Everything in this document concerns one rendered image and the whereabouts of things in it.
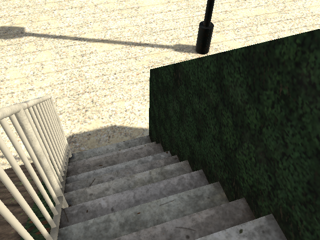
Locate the stairs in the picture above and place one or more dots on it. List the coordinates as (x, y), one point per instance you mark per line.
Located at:
(133, 190)

